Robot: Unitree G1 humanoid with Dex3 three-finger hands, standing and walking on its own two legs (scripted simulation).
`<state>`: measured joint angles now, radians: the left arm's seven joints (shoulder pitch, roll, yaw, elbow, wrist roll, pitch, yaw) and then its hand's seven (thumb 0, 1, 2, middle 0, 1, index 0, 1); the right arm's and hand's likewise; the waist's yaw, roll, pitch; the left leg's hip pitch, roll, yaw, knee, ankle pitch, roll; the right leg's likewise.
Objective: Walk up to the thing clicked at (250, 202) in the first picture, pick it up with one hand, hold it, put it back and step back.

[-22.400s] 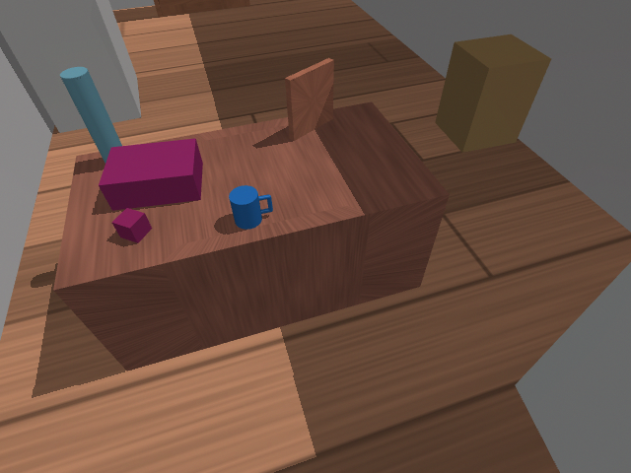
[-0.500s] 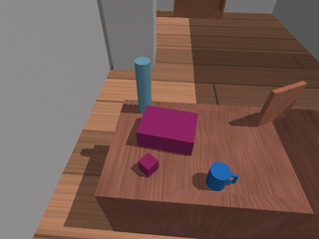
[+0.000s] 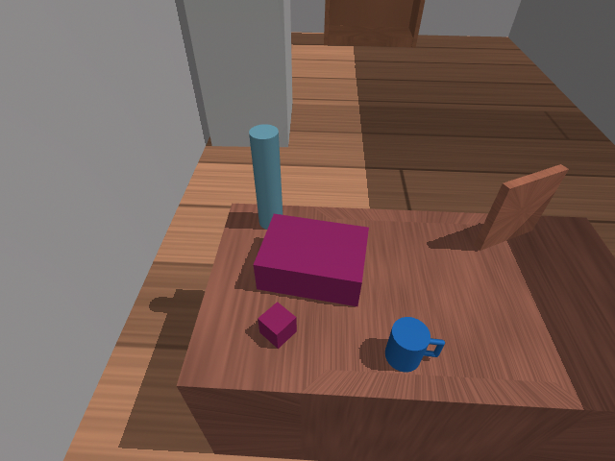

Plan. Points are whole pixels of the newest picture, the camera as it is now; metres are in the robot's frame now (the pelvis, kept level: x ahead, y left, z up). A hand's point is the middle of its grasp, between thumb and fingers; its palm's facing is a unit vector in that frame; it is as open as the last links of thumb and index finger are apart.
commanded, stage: home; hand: right
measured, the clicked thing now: (414, 345) +0.43 -0.20 -0.26
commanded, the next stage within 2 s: stand in 0.90 s
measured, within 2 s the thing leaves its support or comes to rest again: neither
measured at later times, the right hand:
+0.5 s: hand out of the picture +0.05 -0.26 -0.16, palm faces -0.05 +0.93 -0.36, open 17.4 cm
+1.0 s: hand out of the picture +0.08 -0.26 -0.15, palm faces -0.04 +0.93 -0.36, open 17.4 cm
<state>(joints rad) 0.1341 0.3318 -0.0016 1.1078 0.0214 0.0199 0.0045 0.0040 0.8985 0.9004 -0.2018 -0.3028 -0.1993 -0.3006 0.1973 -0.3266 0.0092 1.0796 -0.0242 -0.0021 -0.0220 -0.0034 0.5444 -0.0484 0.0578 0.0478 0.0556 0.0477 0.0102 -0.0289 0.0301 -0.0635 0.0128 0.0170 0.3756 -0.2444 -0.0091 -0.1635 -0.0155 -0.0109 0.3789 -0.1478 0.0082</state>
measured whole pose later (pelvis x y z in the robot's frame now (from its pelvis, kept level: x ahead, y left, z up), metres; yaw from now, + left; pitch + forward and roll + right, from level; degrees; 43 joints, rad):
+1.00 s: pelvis +0.01 -0.01 +0.00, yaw +1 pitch -3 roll +0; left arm 0.09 0.34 0.00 1.15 0.01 0.00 0.00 0.00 0.90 0.90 -0.20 -0.30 -0.20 -0.30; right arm 0.14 -0.35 0.01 1.11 -0.01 0.00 -0.01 0.00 0.53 -0.06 0.06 0.05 0.06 0.05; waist 0.00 -0.01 0.04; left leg -0.04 0.02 0.00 0.32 -0.22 -0.02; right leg -0.14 -0.01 -0.03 0.33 -0.14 0.00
